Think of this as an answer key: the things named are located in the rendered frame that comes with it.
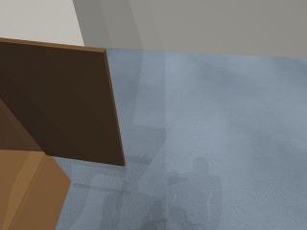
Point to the cupboard door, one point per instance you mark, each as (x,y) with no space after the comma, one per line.
(62,94)

